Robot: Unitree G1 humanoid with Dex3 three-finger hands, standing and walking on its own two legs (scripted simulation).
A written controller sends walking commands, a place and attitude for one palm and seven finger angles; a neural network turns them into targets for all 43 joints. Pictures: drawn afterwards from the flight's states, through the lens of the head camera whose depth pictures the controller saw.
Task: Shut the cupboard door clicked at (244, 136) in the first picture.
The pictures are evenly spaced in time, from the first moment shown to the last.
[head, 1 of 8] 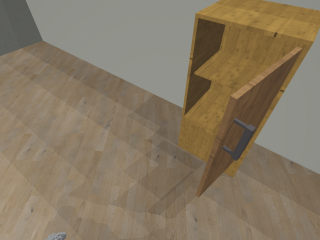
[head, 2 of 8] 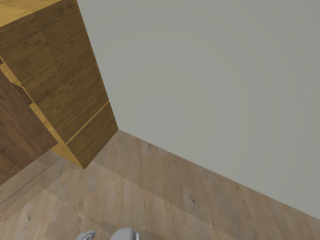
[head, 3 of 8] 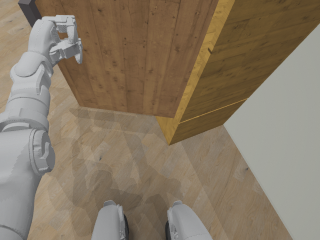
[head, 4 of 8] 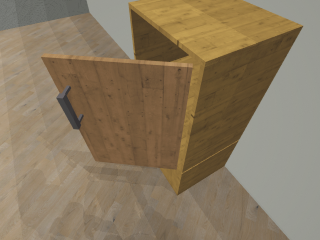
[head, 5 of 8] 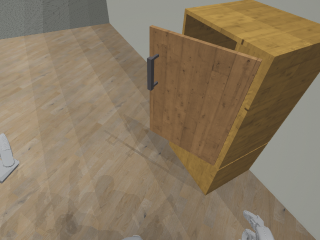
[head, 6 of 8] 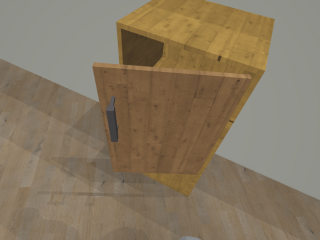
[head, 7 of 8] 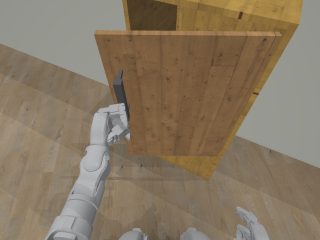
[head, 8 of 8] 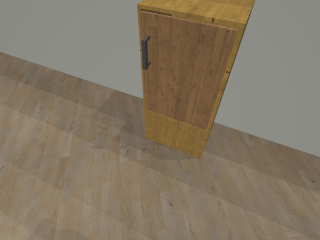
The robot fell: no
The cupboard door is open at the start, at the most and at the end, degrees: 79 79 0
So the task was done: yes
